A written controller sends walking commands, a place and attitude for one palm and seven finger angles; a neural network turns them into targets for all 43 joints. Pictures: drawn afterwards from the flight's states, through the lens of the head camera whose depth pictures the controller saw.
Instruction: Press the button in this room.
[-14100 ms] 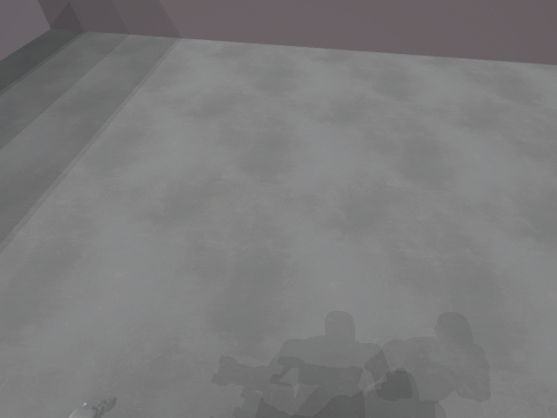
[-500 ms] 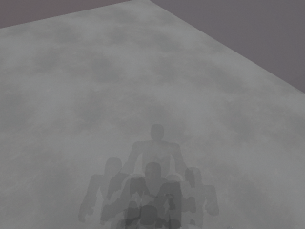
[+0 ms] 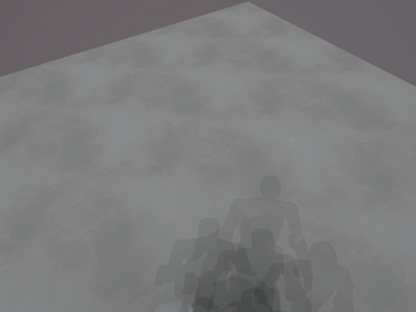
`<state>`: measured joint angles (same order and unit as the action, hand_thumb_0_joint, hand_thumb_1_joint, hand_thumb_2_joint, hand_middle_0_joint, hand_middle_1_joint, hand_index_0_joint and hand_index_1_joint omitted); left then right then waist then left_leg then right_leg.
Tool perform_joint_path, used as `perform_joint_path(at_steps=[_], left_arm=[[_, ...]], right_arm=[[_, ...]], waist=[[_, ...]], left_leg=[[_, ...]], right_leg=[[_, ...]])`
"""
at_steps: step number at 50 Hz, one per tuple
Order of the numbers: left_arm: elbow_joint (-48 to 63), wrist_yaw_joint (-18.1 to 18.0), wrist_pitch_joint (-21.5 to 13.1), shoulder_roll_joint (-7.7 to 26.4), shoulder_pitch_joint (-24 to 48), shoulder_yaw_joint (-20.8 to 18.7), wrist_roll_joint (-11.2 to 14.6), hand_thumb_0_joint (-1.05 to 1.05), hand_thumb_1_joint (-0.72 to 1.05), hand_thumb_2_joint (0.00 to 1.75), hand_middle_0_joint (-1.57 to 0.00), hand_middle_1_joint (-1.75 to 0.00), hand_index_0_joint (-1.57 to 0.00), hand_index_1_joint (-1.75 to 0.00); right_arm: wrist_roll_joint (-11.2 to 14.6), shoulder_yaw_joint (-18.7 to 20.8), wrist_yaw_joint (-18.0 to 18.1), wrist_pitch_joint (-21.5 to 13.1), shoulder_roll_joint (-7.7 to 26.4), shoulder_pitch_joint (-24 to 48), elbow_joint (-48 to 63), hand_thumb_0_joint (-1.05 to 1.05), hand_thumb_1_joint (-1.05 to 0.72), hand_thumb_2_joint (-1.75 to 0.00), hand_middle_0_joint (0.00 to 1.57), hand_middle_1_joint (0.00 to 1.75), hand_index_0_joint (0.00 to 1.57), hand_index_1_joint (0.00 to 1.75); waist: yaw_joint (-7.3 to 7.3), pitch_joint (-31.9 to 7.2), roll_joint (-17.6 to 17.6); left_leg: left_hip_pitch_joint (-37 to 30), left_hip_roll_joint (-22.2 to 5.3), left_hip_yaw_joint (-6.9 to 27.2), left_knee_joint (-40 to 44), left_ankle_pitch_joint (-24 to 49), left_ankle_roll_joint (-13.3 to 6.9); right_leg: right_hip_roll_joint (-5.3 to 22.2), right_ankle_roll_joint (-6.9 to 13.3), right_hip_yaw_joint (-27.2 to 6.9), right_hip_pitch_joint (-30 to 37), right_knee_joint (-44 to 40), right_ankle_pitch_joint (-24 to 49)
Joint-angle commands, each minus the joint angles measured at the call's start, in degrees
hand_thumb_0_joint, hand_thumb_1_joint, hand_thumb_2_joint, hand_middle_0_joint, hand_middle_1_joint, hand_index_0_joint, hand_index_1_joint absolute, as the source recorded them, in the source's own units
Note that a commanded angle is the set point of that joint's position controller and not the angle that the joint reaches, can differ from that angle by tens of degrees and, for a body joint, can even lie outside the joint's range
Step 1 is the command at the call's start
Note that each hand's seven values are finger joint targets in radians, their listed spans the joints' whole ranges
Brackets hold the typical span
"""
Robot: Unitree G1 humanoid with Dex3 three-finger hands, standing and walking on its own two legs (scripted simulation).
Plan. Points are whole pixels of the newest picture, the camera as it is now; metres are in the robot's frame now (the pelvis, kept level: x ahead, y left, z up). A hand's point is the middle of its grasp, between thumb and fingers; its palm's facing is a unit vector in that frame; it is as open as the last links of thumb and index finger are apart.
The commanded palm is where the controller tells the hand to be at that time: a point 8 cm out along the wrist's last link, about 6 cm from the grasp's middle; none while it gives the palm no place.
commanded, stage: turn or walk to find it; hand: left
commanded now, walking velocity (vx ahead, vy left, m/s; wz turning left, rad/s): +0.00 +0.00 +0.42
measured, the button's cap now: out of the picture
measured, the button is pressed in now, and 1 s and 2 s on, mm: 0 0 0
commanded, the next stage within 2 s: stand and wait in 1.74 s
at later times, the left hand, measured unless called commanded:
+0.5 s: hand out of the picture -0.05 +0.26 -0.18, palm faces +0.26 -0.94 -0.24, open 7.3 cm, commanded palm none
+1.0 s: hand out of the picture -0.04 +0.19 -0.14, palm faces +0.38 -0.88 -0.28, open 7.3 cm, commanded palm none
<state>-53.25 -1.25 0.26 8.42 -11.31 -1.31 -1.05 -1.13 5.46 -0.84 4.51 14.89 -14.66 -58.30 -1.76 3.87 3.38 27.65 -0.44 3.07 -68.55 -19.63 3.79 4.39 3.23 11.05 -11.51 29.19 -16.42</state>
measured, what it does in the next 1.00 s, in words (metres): steps on the spot, turning left: left foot, then right foot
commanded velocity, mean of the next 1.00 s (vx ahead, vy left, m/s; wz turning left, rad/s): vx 0.00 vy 0.00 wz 0.42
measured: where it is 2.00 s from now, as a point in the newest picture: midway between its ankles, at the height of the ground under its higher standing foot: outside the picture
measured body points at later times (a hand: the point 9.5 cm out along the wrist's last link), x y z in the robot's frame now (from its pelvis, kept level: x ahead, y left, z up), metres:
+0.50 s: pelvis -0.04 +0.05 +0.00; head -0.02 +0.07 +0.45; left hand -0.06 +0.31 -0.16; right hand +0.12 -0.17 -0.13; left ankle -0.04 +0.14 -0.74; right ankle -0.02 -0.09 -0.67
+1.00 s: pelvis -0.06 -0.02 +0.00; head -0.02 -0.05 +0.45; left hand -0.06 +0.23 -0.12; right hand +0.05 -0.25 -0.17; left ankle -0.13 +0.12 -0.65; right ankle -0.02 -0.10 -0.74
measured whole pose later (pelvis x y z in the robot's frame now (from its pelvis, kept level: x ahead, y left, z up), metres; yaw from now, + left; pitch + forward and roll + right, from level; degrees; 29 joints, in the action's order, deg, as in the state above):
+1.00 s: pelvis -0.06 -0.02 +0.00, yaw +23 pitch -1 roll +2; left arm -53.1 -1.3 0.9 8.5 -10.5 -1.5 -1.0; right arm -1.2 5.7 -0.8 4.4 14.3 -15.5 -57.9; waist -2.4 3.2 3.2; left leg 29.1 1.3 2.9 -66.6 -20.4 2.8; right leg 3.9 2.2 8.3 -12.0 29.2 -16.0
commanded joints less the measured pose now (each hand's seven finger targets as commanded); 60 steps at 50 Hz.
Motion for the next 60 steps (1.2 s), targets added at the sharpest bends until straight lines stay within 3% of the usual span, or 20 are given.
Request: perform_joint_path(at_steps=[1,10,14,15,16,17,18,20,24,33,37,39,40,41,42,44,46,49,55,60], left_arm=[[2.56,-0.93,-1.39,11.32,-3.53,-3.06,-0.03,0.0,0.9,0.9,-0.2,-0.3,-0.2,-0.3],[-0.23,-0.65,-0.58,14.17,-6.24,-4.03,-0.75,0.0,0.9,0.9,-0.2,-0.3,-0.2,-0.3],[-0.56,-0.44,-0.04,14.63,-4.27,-4.31,-0.24,0.0,0.9,0.9,-0.2,-0.3,-0.2,-0.3],[-0.39,-0.3,0.32,13.21,-4.19,-4.09,0.23,0.0,0.9,0.9,-0.2,-0.3,-0.2,-0.3],[1.58,-0.03,0.75,9.63,-4.21,-3.39,0.67,0.0,0.9,0.9,-0.2,-0.3,-0.2,-0.3],[3.11,-0.2,1.44,8.81,-0.7,-2.5,0.14,0.0,0.9,0.9,-0.2,-0.3,-0.2,-0.3],[2.69,-0.21,1.96,9.87,0.35,-2.8,-0.02,0.0,0.9,0.9,-0.2,-0.3,-0.2,-0.3],[1.36,0.24,2.34,10.37,0.81,-3.3,-0.16,0.0,0.9,0.9,-0.2,-0.3,-0.2,-0.3],[-0.13,0.65,1.88,9.83,-1.72,-3.21,-0.03,0.0,0.9,0.9,-0.2,-0.3,-0.2,-0.3],[3.24,0.16,1.79,8.48,3.54,-2.77,0.32,0.0,0.9,0.9,-0.2,-0.3,-0.2,-0.3],[3.17,0.02,1.21,8.0,1.26,-2.55,0.79,0.0,0.9,0.9,-0.2,-0.3,-0.2,-0.3],[2.05,-0.15,0.53,8.63,-3.07,-2.77,0.81,0.0,0.9,0.9,-0.2,-0.3,-0.2,-0.3],[1.76,-0.37,-0.14,11.27,-5.1,-3.22,0.4,0.0,0.9,0.9,-0.2,-0.3,-0.2,-0.3],[1.75,-0.89,-0.65,16.19,-6.3,-4.31,-0.52,0.0,0.9,0.9,-0.2,-0.3,-0.2,-0.3],[2.88,-0.96,-0.37,17.73,-5.53,-4.2,-0.18,0.0,0.9,0.9,-0.2,-0.3,-0.2,-0.3],[4.8,-1.16,-0.32,14.33,2.24,-4.18,0.16,0.0,0.9,0.9,-0.2,-0.3,-0.2,-0.3],[5.73,-0.96,-0.39,11.48,5.86,-3.14,0.24,0.0,0.9,0.9,-0.2,-0.3,-0.2,-0.3],[4.52,-0.76,-1.13,10.68,1.85,-2.78,0.29,0.0,0.9,0.9,-0.2,-0.3,-0.2,-0.3],[2.18,-0.85,-0.95,11.71,-3.54,-3.36,-0.31,0.0,0.9,0.9,-0.2,-0.3,-0.2,-0.3],[0.63,-0.64,-0.57,14.4,-5.68,-4.15,-0.87,0.0,0.9,0.9,-0.2,-0.3,-0.2,-0.3]], right_arm=[[-0.14,-0.04,0.05,-1.04,2.32,3.02,4.24,0.0,-0.9,-0.9,0.2,0.3,0.2,0.3],[0.72,-1.47,0.28,-2.08,0.81,7.43,5.7,0.0,-0.9,-0.9,0.2,0.3,0.2,0.3],[0.61,-1.39,0.4,-3.07,1.78,3.21,5.04,0.0,-0.9,-0.9,0.2,0.3,0.2,0.3],[0.58,-0.93,0.29,-3.66,4.08,1.18,4.56,0.0,-0.9,-0.9,0.2,0.3,0.2,0.3],[0.05,0.37,0.6,-4.02,9.62,-0.66,4.91,0.0,-0.9,-0.9,0.2,0.3,0.2,0.3],[0.07,0.87,1.04,-3.34,12.39,-2.34,4.24,0.0,-0.9,-0.9,0.2,0.3,0.2,0.3],[-0.08,0.46,1.32,-3.22,11.25,-1.02,4.18,0.0,-0.9,-0.9,0.2,0.3,0.2,0.3],[-0.08,-0.38,2.02,-3.46,8.22,4.81,5.65,0.0,-0.9,-0.9,0.2,0.3,0.2,0.3],[0.27,-0.84,1.99,-4.24,7.39,5.24,6.38,0.0,-0.9,-0.9,0.2,0.3,0.2,0.3],[-0.24,0.28,1.7,-3.82,7.4,1.29,5.76,0.0,-0.9,-0.9,0.2,0.3,0.2,0.3],[-0.44,0.57,1.49,-3.41,7.5,2.24,6.27,0.0,-0.9,-0.9,0.2,0.3,0.2,0.3],[-0.01,0.71,1.38,-3.27,6.93,3.42,6.67,0.0,-0.9,-0.9,0.2,0.3,0.2,0.3],[0.47,0.59,1.08,-3.31,4.93,3.12,6.71,0.0,-0.9,-0.9,0.2,0.3,0.2,0.3],[0.75,-0.07,0.81,-3.41,0.78,2.45,7.98,0.0,-0.9,-0.9,0.2,0.3,0.2,0.3],[0.23,0.47,1.02,-2.91,2.72,4.58,8.86,0.0,-0.9,-0.9,0.2,0.3,0.2,0.3],[-0.27,1.17,0.51,-1.27,3.7,2.03,6.45,0.0,-0.9,-0.9,0.2,0.3,0.2,0.3],[-0.54,1.02,0.03,-0.9,2.71,-0.84,4.23,0.0,-0.9,-0.9,0.2,0.3,0.2,0.3],[-0.26,0.68,-0.06,-1.06,2.18,-1.9,3.48,0.0,-0.9,-0.9,0.2,0.3,0.2,0.3],[-0.13,0.21,0.04,-1.03,2.04,3.28,4.66,0.0,-0.9,-0.9,0.2,0.3,0.2,0.3],[0.58,-1.01,0.23,-2.14,0.89,6.85,5.91,0.0,-0.9,-0.9,0.2,0.3,0.2,0.3]], waist=[[3.05,-1.84,-11.24],[4.88,-4.37,-13.91],[1.65,-6.29,-11.43],[0.27,-7.79,-3.91],[-0.77,-6.8,13.24],[-2.01,-5.49,13.56],[-1.45,-4.57,8.34],[0.48,-1.44,9.22],[1.76,-3.06,2.9],[-0.25,-4.39,4.86],[0.89,-5.89,5.83],[3.25,-7.78,3.6],[4.1,-8.96,-2.46],[4.58,-8.76,-18.2],[5.24,-5.99,-19.34],[1.75,-1.29,-15.14],[-0.54,1.52,-11.1],[0.52,-0.92,-12.47],[3.39,-1.03,-12.32],[5.12,-4.64,-14.96]], left_leg=[[4.5,-2.12,-0.86,3.11,-1.17,0.9],[-4.19,-2.1,-6.21,22.72,-7.51,-0.51],[-16.29,-1.58,-8.12,39.92,4.39,-1.91],[-23.53,-4.56,-3.76,46.79,10.82,-3.02],[-28.63,-18.11,14.93,50.33,24.32,-8.58],[-24.52,-23.38,17.69,51.48,32.49,-13.58],[-21.1,-22.37,14.84,51.96,26.99,-14.43],[-17.61,-17.06,11.74,52.51,20.75,-12.57],[-19.97,-12.9,7.2,51.41,26.07,-11.74],[-20.28,-13.07,13.74,50.29,23.05,-13.95],[-15.42,-11.66,16.1,47.91,23.93,-13.32],[-10.41,-8.73,14.7,43.54,20.59,-10.66],[-4.36,-5.1,11.63,38.61,13.74,-7.49],[6.55,2.95,2.09,26.73,-3.58,-3.06],[6.57,3.49,1.09,14.94,-13.85,-2.34],[4.3,0.85,3.45,2.52,-7.87,-2.45],[4.27,-0.33,1.25,-1.83,-2.05,-1.59],[5.36,-0.61,-0.08,-2.13,1.13,-0.12],[3.82,-2.34,-1.82,6.34,-2.77,0.8],[-1.95,-1.95,-5.62,22.25,-8.55,0.14]], right_leg=[[14.94,3.12,-11.09,5.76,-11.96,16.89],[17.63,5.48,-8.61,7.07,-7.74,24.48],[16.03,1.23,-4.59,1.42,-0.75,19.27],[13.31,-1.71,-1.97,-4.16,6.9,13.07],[4.92,-6.4,0.89,-18.38,18.57,-10.78],[2.63,-6.83,-3.87,-19.87,26.68,-20.92],[3.42,-6.26,-7.12,-18.71,30.48,-18.48],[3.28,-6.8,-9.11,-20.25,33.89,-11.62],[1.98,-7.92,-9.21,-19.41,35.03,-5.25],[0.1,-8.25,-9.8,-16.26,22.94,-9.08],[-2.09,-7.13,-8.77,-6.92,10.02,-7.53],[-2.19,-6.83,-8.01,3.05,-3.02,2.44],[2.28,-5.84,-11.99,10.8,-10.05,5.5],[16.83,-0.98,-26.32,16.27,-13.14,6.62],[24.01,4.34,-30.61,6.8,-14.32,10.55],[19.36,4.54,-24.73,-4.47,-17.74,-4.65],[14.5,1.69,-16.58,-5.76,-15.93,-0.88],[12.65,1.42,-11.62,0.57,-13.46,8.28],[15.65,3.4,-11.94,3.97,-12.87,9.96],[17.1,5.17,-9.95,8.5,-7.58,23.25]])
